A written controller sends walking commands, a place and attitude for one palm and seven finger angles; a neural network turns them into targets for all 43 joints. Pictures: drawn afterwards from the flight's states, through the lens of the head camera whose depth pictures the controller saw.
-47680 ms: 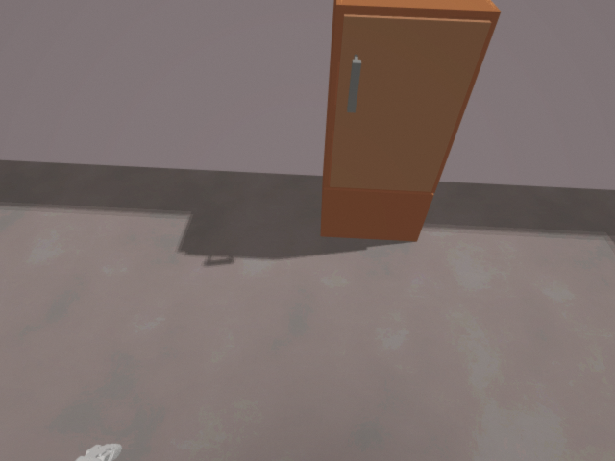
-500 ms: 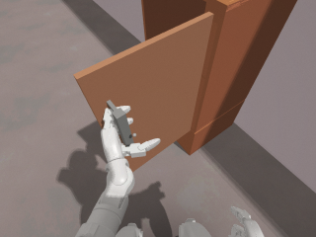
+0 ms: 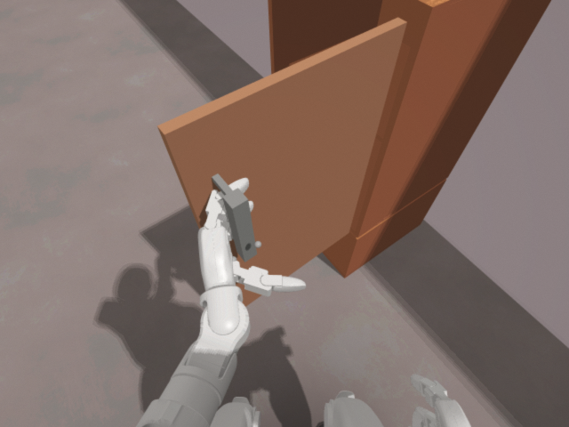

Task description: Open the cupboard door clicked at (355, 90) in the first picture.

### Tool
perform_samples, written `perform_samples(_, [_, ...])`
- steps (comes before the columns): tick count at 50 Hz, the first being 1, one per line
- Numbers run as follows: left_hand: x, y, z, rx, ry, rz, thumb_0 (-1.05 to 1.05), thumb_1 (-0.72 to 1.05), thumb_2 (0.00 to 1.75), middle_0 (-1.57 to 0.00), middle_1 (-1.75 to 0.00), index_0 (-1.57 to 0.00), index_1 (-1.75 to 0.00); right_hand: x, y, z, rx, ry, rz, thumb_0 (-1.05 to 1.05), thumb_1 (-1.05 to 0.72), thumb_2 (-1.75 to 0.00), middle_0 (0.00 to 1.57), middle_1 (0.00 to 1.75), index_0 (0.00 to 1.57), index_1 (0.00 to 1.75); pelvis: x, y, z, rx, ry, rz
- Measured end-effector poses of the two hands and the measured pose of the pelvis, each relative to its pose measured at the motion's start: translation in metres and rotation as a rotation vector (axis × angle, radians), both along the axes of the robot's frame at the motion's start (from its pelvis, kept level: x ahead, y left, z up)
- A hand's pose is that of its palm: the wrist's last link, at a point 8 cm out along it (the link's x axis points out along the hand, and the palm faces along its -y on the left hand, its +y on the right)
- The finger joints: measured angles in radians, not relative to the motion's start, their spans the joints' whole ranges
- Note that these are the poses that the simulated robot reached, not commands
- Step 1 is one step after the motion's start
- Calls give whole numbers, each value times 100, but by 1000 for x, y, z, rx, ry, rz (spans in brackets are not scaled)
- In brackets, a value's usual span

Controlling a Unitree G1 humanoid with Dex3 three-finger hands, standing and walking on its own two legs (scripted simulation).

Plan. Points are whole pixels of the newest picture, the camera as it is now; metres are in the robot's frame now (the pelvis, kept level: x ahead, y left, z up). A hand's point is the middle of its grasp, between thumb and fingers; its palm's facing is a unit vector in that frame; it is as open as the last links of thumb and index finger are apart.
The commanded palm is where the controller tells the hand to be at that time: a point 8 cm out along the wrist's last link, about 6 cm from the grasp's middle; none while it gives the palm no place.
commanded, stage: slide the hand sideways off the handle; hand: left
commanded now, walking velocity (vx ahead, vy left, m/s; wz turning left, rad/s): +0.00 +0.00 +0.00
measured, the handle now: (233, 219) +0.40 +0.09 +0.04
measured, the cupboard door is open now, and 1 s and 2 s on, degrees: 92 94 94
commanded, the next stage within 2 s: draw the hand back to the body in 1.14 s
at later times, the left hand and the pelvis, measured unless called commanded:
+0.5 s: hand (245, 279) +0.31 +0.07 +0.04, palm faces -0.18 -0.98 -0.03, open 16.2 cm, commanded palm +0.29 +0.14 +0.04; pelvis +0.01 +0.01 -0.01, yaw -1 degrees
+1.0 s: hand (196, 307) +0.27 +0.13 +0.04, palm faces -0.12 -0.99 -0.04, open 16.1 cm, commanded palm +0.24 +0.19 +0.04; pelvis +0.02 +0.00 -0.01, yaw +0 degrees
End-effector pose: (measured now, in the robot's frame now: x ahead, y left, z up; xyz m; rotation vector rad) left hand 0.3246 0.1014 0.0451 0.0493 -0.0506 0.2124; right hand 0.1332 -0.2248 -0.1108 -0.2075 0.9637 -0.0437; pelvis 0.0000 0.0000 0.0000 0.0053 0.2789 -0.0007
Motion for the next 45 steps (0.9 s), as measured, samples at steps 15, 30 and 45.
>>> perform_samples(15, [-7, 8, -4, -50, 72, -421, -1, -50, 30, -18, -34, -19, -35, -2, 3, 15, 3, -85, -52, 1, -90, -90, 20, 30, 20, 30, 0, 14, 1, -1, -20, -15])
perform_samples(30, [-37, 34, -5, -6, 65, -388, -1, -50, 30, -18, -32, -16, -31, 29, 8, 14, 19, -127, -31, 1, -90, -90, 20, 30, 20, 30, 9, 10, -4, -2, -16, -15])
perform_samples(45, [-62, 65, -4, -9, 86, -363, -1, -49, 30, -19, -32, -19, -32, 56, -5, 23, 0, -217, -15, 1, -90, -90, 20, 30, 20, 30, 17, -2, -8, -4, -11, -4])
